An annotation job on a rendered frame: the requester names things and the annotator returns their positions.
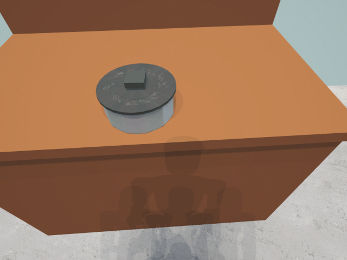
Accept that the table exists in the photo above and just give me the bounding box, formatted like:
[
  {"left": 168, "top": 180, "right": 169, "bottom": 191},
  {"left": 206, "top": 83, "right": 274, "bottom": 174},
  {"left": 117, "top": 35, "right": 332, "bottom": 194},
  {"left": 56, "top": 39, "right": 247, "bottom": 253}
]
[{"left": 0, "top": 0, "right": 347, "bottom": 236}]

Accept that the pot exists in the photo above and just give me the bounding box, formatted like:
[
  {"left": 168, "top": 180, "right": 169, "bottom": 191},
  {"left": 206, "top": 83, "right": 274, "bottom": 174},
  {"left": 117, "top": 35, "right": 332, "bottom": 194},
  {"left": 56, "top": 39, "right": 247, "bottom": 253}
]
[{"left": 104, "top": 97, "right": 174, "bottom": 134}]

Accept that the knob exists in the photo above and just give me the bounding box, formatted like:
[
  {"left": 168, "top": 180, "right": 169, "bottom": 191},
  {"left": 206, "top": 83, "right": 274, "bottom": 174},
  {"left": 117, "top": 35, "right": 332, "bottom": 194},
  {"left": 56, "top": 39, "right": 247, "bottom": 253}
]
[{"left": 124, "top": 71, "right": 146, "bottom": 88}]

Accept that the lid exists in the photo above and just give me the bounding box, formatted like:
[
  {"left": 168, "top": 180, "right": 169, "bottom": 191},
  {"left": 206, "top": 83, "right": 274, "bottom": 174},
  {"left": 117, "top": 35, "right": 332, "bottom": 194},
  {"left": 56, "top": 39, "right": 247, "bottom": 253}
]
[{"left": 96, "top": 63, "right": 176, "bottom": 115}]

